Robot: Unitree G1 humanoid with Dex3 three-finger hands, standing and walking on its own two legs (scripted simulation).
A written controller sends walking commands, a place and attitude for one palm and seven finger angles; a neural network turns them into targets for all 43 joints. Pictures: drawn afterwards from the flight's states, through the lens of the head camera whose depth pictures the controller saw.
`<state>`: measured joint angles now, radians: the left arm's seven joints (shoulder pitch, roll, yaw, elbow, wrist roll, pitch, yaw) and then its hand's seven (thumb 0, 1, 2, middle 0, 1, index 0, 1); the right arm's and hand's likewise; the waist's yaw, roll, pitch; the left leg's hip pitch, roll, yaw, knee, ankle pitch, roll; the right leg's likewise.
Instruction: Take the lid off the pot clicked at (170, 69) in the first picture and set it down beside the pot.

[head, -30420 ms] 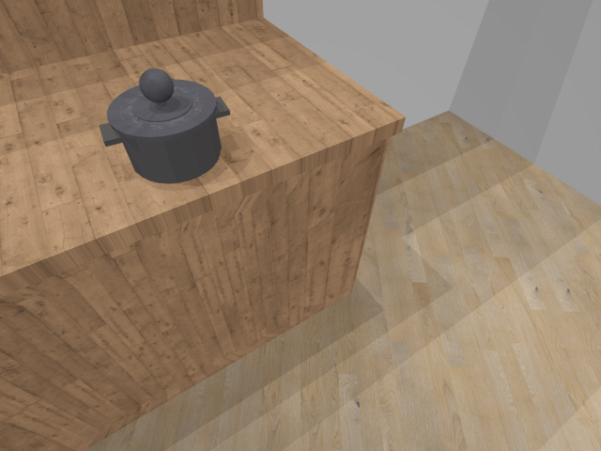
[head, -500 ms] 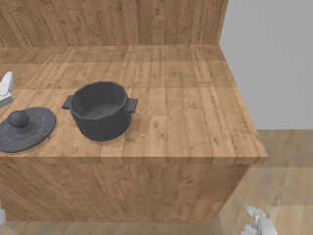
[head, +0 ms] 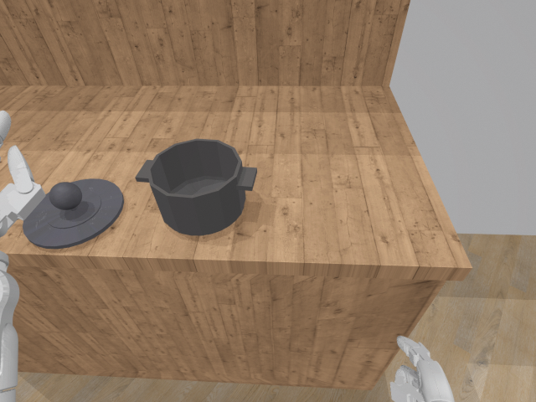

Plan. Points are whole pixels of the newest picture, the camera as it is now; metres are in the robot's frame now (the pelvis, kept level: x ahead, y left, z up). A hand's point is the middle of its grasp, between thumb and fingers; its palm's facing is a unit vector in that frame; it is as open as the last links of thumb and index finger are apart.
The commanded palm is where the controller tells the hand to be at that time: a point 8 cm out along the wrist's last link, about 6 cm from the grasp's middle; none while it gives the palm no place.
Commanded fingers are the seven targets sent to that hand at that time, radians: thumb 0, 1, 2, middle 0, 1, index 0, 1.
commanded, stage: draw the hand back to the body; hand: left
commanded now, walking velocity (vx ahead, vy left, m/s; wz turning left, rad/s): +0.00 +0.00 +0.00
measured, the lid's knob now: (65, 195) +0.41 +0.43 +0.07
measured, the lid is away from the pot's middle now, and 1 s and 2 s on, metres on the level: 0.25 0.25 0.25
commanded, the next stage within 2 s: step back with the hand held close in 0.60 s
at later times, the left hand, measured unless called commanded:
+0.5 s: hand (7, 257) +0.17 +0.27 +0.23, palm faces +0.42 -0.85 -0.33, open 7.5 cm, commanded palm +0.12 +0.31 +0.24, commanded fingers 0.00 0.90 0.90 -0.20 -0.30 -0.20 -0.30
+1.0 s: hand (22, 252) +0.19 +0.27 +0.22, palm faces +0.34 -0.83 -0.44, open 7.5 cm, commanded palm +0.11 +0.32 +0.24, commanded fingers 0.00 0.90 0.90 -0.20 -0.30 -0.20 -0.30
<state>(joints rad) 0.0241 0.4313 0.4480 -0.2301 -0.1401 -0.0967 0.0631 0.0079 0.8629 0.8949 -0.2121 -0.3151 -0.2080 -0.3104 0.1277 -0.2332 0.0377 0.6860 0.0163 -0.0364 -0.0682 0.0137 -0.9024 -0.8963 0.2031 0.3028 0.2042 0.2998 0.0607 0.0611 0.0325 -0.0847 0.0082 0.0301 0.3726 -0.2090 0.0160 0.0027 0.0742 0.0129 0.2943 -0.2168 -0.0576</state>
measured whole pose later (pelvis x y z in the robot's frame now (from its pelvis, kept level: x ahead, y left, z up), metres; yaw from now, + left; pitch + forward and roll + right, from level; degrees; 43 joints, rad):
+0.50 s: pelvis -0.01 +0.03 +0.00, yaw +0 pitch -6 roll -1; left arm 0.35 0.39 0.38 -0.58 -0.13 -0.12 0.05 0.01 0.88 0.90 -0.21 -0.31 -0.21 -0.30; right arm 0.13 -0.22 0.04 0.66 -0.01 -0.06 -0.05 0.01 -0.90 -0.90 0.20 0.30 0.20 0.30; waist 0.08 0.04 0.03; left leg -0.07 -0.02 0.04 0.39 -0.21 0.05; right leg 0.02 0.04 0.02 0.29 -0.20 -0.02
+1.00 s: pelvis -0.03 +0.05 +0.00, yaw -2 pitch -1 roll -2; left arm 0.41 0.45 0.43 -0.64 -0.07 -0.18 0.07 0.01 0.88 0.90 -0.21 -0.31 -0.20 -0.30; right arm 0.15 -0.24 0.01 0.55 0.01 0.01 -0.05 0.01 -0.90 -0.90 0.20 0.30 0.21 0.30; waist 0.00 0.02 0.02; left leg -0.23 -0.02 0.08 0.44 -0.20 0.08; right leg -0.15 0.04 0.05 0.37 -0.20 0.01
